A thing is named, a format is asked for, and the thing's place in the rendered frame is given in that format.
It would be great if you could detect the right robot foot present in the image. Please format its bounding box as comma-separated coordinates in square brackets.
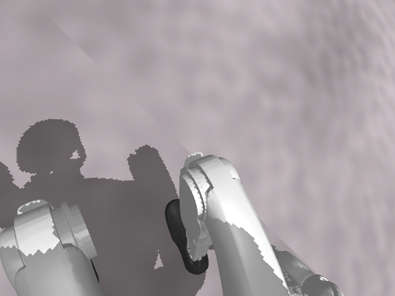
[165, 199, 209, 274]

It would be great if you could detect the right robot arm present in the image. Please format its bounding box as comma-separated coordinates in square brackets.
[301, 274, 345, 296]

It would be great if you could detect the right robot hand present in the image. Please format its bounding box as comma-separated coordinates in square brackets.
[271, 245, 314, 296]

